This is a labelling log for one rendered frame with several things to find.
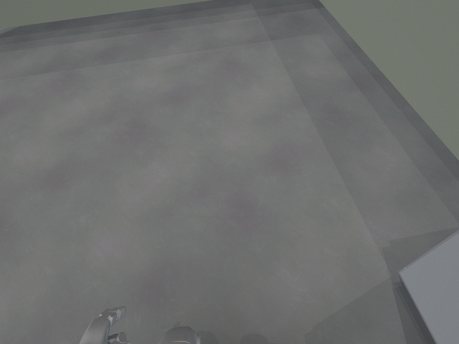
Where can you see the robot left thigh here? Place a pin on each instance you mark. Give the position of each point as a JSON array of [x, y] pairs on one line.
[[181, 335]]

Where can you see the left robot hand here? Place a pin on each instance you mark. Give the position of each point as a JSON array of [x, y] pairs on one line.
[[98, 330]]

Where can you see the fridge door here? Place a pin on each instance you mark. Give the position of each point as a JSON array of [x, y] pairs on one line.
[[433, 281]]

